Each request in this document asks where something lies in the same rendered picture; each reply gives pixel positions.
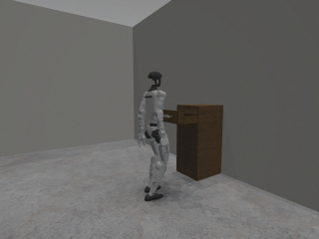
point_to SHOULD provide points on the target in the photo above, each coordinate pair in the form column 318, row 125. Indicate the left robot hand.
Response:
column 141, row 136

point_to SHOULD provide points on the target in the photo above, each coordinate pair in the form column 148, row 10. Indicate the robot foot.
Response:
column 156, row 196
column 147, row 189

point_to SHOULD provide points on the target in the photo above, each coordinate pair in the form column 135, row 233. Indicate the robot right foot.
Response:
column 156, row 196

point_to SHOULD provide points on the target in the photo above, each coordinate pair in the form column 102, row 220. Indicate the left robot forearm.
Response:
column 141, row 122

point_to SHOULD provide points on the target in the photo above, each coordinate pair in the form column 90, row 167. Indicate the robot left foot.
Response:
column 147, row 189

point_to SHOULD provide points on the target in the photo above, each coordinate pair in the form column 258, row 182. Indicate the cabinet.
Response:
column 199, row 144

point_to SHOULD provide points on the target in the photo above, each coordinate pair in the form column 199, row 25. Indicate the right robot upper arm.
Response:
column 160, row 99

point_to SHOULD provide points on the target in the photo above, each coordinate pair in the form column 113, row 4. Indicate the drawer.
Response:
column 179, row 118

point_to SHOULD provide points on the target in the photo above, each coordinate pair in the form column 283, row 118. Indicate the right robot forearm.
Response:
column 159, row 121

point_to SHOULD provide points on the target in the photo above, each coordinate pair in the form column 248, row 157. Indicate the right robot hand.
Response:
column 163, row 142

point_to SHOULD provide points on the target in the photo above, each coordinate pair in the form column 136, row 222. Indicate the left robot upper arm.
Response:
column 142, row 110

